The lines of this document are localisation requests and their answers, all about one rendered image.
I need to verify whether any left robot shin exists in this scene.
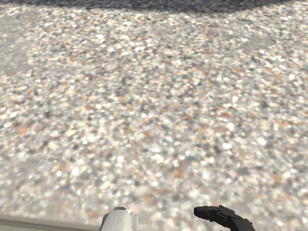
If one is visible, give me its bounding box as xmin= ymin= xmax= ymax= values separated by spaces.
xmin=102 ymin=206 xmax=127 ymax=222

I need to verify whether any robot right hand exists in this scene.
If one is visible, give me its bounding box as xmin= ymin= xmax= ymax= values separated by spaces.
xmin=193 ymin=205 xmax=256 ymax=231

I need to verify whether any left robot thigh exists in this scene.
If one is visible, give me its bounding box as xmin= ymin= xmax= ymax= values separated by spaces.
xmin=99 ymin=210 xmax=139 ymax=231

